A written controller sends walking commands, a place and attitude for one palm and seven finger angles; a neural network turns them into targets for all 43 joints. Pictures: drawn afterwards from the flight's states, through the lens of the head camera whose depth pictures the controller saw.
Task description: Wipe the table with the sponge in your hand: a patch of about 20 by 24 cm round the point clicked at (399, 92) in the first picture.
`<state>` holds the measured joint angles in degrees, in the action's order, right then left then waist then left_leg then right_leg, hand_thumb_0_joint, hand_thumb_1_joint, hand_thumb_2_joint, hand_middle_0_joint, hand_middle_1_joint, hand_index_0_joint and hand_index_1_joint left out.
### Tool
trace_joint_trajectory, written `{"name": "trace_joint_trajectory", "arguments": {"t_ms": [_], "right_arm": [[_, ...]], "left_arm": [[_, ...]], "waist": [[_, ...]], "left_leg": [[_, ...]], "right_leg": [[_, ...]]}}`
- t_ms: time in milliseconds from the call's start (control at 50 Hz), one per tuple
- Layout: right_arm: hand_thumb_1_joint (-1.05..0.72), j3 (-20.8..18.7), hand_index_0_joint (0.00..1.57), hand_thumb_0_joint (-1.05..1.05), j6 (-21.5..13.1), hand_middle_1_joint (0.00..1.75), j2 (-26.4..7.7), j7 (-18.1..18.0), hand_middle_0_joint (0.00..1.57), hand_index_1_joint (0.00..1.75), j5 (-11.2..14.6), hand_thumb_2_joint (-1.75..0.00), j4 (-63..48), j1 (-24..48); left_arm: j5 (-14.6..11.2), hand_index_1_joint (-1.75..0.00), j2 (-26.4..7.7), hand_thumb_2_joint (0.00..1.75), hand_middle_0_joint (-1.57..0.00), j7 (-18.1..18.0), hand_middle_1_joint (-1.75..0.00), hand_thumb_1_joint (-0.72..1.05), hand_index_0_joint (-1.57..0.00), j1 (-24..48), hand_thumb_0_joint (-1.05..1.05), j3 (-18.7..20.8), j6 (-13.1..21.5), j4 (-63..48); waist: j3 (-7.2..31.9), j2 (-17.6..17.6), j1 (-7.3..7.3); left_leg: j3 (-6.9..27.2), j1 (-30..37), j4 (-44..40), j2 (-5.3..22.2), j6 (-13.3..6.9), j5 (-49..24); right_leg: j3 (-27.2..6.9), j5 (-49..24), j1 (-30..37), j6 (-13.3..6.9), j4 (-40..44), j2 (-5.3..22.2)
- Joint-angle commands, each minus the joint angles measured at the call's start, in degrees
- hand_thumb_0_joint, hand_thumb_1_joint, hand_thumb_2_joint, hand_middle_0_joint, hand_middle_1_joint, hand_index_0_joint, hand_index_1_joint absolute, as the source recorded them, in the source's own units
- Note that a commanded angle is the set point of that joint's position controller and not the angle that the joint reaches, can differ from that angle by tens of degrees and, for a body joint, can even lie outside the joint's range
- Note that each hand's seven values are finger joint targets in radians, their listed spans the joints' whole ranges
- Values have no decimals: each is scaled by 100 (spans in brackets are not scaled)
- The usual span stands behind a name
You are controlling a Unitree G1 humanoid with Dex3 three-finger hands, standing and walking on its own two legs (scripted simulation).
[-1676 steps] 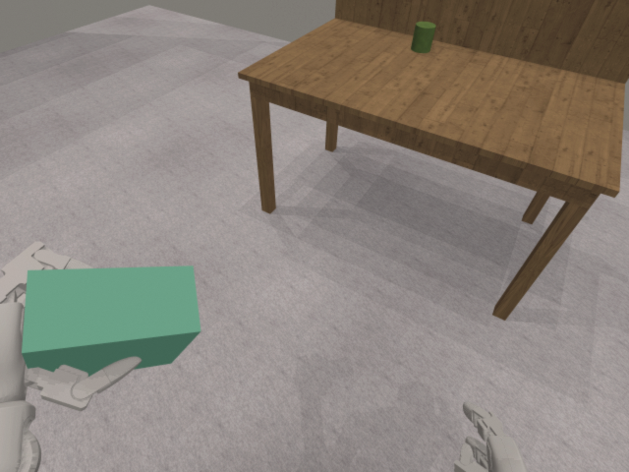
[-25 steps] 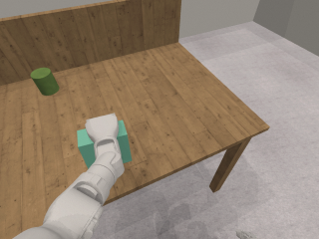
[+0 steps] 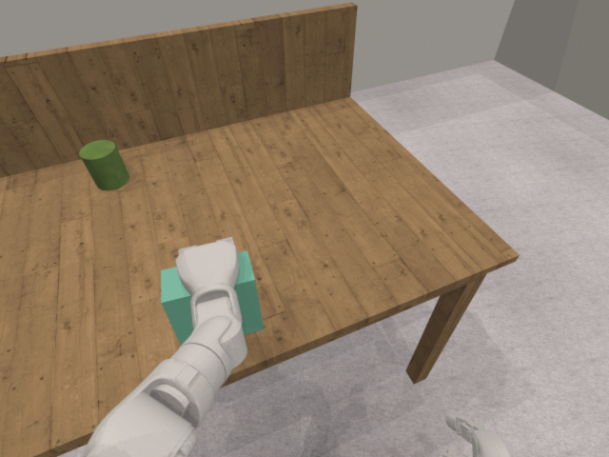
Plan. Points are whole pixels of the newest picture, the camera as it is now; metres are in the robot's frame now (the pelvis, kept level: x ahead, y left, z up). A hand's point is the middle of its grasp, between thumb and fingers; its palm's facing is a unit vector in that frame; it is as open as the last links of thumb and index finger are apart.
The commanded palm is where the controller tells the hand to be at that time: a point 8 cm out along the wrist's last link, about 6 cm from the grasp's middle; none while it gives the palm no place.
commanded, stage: wipe back along the third lane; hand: left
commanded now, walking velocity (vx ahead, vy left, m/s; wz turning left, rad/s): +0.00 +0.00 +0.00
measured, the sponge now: (217, 309) +0.35 +0.18 -0.05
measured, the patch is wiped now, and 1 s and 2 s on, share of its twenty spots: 1.00 1.00 1.00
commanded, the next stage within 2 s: slide back across to the middle lane in 0.74 s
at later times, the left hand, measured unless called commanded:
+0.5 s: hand (215, 291) +0.36 +0.17 +0.00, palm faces -0.06 -0.03 -1.00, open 10.5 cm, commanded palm +0.31 +0.16 +0.03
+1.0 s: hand (213, 292) +0.35 +0.17 +0.00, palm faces -0.05 -0.04 -1.00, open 10.5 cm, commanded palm +0.31 +0.16 +0.04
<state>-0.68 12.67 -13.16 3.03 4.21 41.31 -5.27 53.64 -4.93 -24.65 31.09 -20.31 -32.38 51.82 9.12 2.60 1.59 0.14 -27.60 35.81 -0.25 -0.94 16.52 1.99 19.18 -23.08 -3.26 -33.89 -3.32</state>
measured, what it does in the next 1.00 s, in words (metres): stands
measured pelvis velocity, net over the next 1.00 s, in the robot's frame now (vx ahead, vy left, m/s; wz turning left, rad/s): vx -0.01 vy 0.00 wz -0.02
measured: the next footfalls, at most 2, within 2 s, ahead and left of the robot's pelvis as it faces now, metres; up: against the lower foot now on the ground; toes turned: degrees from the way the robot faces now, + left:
none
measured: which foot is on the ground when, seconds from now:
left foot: down 0.00-1.00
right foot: down 0.00-1.00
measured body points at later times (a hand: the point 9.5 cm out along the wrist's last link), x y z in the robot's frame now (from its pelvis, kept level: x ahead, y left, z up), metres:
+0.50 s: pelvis +0.00 +0.00 +0.00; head +0.00 -0.02 +0.45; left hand +0.35 +0.17 +0.05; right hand +0.15 -0.24 -0.12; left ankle +0.01 +0.11 -0.73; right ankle -0.03 -0.09 -0.73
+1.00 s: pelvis -0.01 +0.00 +0.00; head -0.01 -0.02 +0.45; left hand +0.35 +0.17 +0.05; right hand +0.15 -0.23 -0.12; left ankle +0.01 +0.11 -0.73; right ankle -0.03 -0.09 -0.73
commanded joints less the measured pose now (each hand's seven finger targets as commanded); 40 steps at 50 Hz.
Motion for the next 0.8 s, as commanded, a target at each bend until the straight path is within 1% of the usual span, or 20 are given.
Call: {"name": "trace_joint_trajectory", "arguments": {"t_ms": [0,40,60,120,140,160,240,260,300,360,400,460,520,560,640,660,700,740,760,780], "right_arm": [[-90,-221,20,0,-175,30,-627,-61,20,30,-5,-90,-748,617],[-90,-226,20,0,-164,30,-641,-77,20,30,-15,-90,-743,633],[-90,-220,20,0,-164,30,-660,-83,20,30,-28,-90,-757,675],[-90,-220,20,0,-144,30,-640,-75,20,30,-2,-90,-777,652],[-90,-224,20,0,-150,30,-641,-73,20,30,-6,-90,-791,640],[-90,-225,20,0,-154,30,-659,-74,20,30,-4,-90,-799,695],[-90,-219,20,0,-144,30,-647,-73,20,30,3,-90,-836,685],[-90,-220,20,0,-144,30,-675,-90,20,30,8,-90,-823,728],[-90,-210,20,0,-161,30,-655,-97,20,30,25,-90,-817,670],[-90,-227,20,0,-182,30,-684,-124,20,30,7,-90,-802,703],[-90,-227,20,0,-193,30,-653,-99,20,30,20,-90,-831,642],[-90,-222,20,0,-207,30,-675,-116,20,30,12,-90,-825,679],[-90,-225,20,0,-227,30,-646,-104,20,30,36,-90,-829,643],[-90,-241,20,0,-248,30,-671,-101,20,30,14,-90,-784,637],[-90,-226,20,0,-266,30,-644,-123,20,30,24,-90,-746,598],[-90,-226,20,0,-268,30,-664,-130,20,30,12,-90,-742,624],[-90,-234,20,0,-286,30,-627,-114,20,30,10,-90,-752,550],[-90,-222,20,0,-274,30,-639,-109,20,30,0,-90,-750,559],[-90,-227,20,0,-281,30,-650,-116,20,30,-9,-90,-755,601],[-90,-217,20,0,-267,30,-644,-124,20,30,3,-90,-742,558]], "left_arm": [[-60,-160,-20,130,-120,203,-160,10,-120,850,0,36,56,-226],[-25,-160,-172,130,-120,203,-160,10,-120,788,0,156,49,-251],[-26,-160,-335,130,-120,208,-160,10,-120,666,0,353,42,-285],[28,-160,-125,130,-120,232,-160,10,-120,721,0,52,27,-347],[6,-160,-86,130,-120,235,-160,10,-120,676,0,44,18,-367],[-29,-160,-334,130,-120,234,-160,10,-120,541,0,345,3,-393],[-26,-160,-146,130,-120,244,-160,10,-120,410,0,78,-50,-536],[-32,-160,-396,130,-120,256,-160,10,-120,464,0,349,-65,-542],[-22,-160,-224,130,-120,260,-160,10,-120,618,0,126,-71,-517],[-12,-160,-531,130,-120,247,-160,10,-120,446,0,485,-70,-511],[-11,-160,-124,130,-120,263,-160,10,-120,527,0,62,-41,-557],[-16,-160,-440,130,-120,249,-160,10,-120,481,0,397,-38,-531],[5,-160,-121,130,-120,230,-160,10,-120,610,0,55,-40,-435],[8,-160,-369,130,-120,199,-160,10,-120,675,0,361,-26,-369],[-26,-160,-189,130,-120,173,-160,10,-120,1025,0,146,-12,-281],[-29,-160,-462,130,-120,158,-160,10,-120,888,0,460,-10,-236],[-31,-160,-101,130,-120,156,-160,10,-120,945,0,120,42,-230],[-14,-160,-120,130,-120,151,-160,10,-120,899,0,126,43,-166],[-34,-160,-314,130,-120,145,-160,10,-120,890,0,371,47,-195],[-6,-160,-235,130,-120,136,-160,10,-120,1031,0,222,51,-167]], "waist": [[965,-823,-132],[1007,-843,-117],[1069,-799,-9],[931,-833,-155],[955,-857,-138],[1030,-791,-1],[1049,-821,-76],[1023,-877,-21],[860,-811,-124],[1028,-792,26],[948,-819,-116],[983,-719,6],[807,-711,-114],[938,-720,-26],[898,-807,-176],[960,-730,-35],[982,-813,-160],[955,-842,-152],[1021,-760,-55],[962,-795,-159]], "left_leg": [[-92,670,-209,-126,-71,-1139],[-115,668,-179,-127,-72,-1186],[-99,634,-193,-132,-64,-1239],[-107,632,-158,-132,-72,-1181],[-116,648,-158,-131,-81,-1223],[-93,615,-196,-129,-63,-1242],[-138,629,-158,-150,-77,-1280],[-90,577,-208,-132,-60,-1195],[-108,569,-198,-144,-75,-1084],[-97,562,-208,-133,-60,-1136],[-118,626,-189,-118,-78,-1129],[-89,558,-218,-122,-58,-1074],[-84,562,-220,-117,-62,-923],[-59,571,-202,-100,-57,-981],[-97,551,-172,-106,-77,-844],[-49,485,-219,-103,-52,-834],[-93,542,-136,-104,-75,-906],[-91,489,-136,-110,-69,-887],[-62,476,-168,-102,-59,-890],[-68,489,-147,-105,-65,-851]], "right_leg": [[-152,-2256,465,-31,417,89],[-211,-2407,527,-24,422,103],[-261,-2507,584,-52,434,83],[-229,-2463,502,-25,408,108],[-216,-2529,527,-23,402,105],[-255,-2525,577,-54,424,84],[-244,-2701,672,-16,393,116],[-277,-2523,624,-37,441,89],[-228,-2351,516,-17,430,97],[-299,-2382,587,-48,444,79],[-198,-2351,490,-25,398,81],[-247,-2226,483,-59,415,53],[-167,-1883,283,-44,418,50],[-203,-1937,282,-72,415,18],[-188,-1804,219,-11,418,55],[-224,-1733,244,-51,433,28],[-168,-1914,244,-15,363,53],[-190,-1908,237,-13,367,57],[-212,-1887,245,-43,381,34],[-176,-1798,195,-20,351,46]]}}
